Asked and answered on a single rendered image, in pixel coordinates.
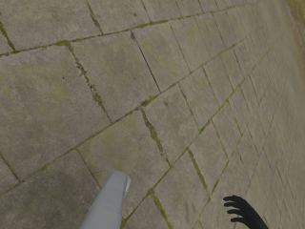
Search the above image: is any robot right hand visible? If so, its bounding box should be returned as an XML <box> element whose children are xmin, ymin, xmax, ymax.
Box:
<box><xmin>223</xmin><ymin>195</ymin><xmax>269</xmax><ymax>229</ymax></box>

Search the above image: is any robot left thigh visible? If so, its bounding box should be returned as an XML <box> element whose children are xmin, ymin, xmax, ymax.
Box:
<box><xmin>79</xmin><ymin>170</ymin><xmax>132</xmax><ymax>229</ymax></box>

